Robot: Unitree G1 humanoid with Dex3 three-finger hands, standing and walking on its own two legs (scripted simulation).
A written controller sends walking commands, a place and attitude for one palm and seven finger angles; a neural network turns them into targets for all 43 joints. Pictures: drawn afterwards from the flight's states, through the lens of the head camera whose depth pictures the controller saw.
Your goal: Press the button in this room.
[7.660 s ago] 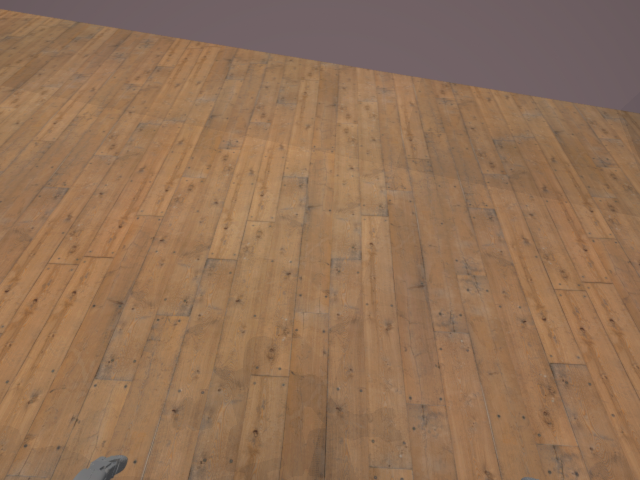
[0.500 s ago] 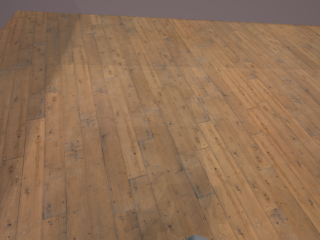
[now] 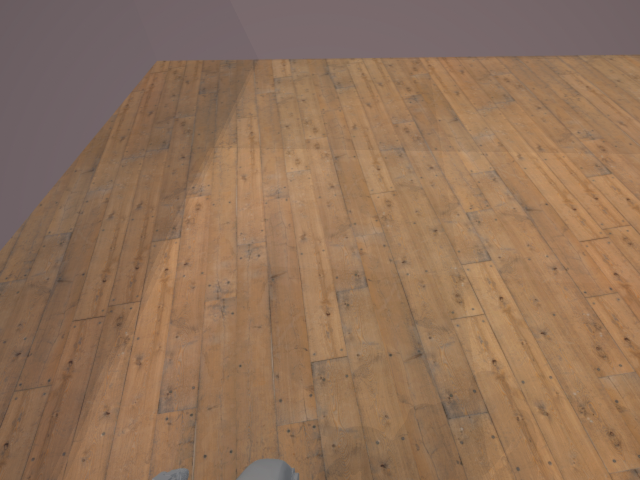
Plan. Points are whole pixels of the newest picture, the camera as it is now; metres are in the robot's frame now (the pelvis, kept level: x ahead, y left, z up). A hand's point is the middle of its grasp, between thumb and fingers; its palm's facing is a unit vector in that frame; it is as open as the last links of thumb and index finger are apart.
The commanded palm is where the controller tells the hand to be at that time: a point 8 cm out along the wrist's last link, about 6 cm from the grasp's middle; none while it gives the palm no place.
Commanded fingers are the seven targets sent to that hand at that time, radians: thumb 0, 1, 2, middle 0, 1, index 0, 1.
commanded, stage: turn or walk to find it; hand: left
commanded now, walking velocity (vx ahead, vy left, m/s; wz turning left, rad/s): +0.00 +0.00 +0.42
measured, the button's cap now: out of the picture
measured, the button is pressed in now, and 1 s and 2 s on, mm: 0 0 0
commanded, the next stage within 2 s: stand and wait in 1.96 s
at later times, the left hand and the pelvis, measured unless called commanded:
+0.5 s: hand out of the picture -0.04 +0.27 -0.17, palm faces +0.26 -0.93 -0.25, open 7.3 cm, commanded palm none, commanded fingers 0.00 0.90 0.90 -0.20 -0.30 -0.20 -0.30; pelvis -0.04 +0.04 +0.00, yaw +12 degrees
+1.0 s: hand out of the picture -0.07 +0.19 -0.15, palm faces +0.44 -0.86 -0.26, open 7.3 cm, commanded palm none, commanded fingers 0.00 0.90 0.90 -0.20 -0.30 -0.20 -0.30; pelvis -0.06 -0.01 +0.00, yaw +26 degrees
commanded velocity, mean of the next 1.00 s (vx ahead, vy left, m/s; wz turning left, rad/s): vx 0.00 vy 0.00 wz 0.42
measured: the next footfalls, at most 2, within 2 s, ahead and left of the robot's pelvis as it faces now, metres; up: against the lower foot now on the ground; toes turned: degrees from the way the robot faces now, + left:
left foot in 0.28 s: -0.01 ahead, +0.16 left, +0.00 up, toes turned +12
right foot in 0.72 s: +0.02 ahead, -0.09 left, +0.00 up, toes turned +13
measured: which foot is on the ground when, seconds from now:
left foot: up 0.00-0.26, down 0.28-0.72, up 0.74-1.00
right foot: down 0.00-0.28, up 0.30-0.70, down 0.72-1.00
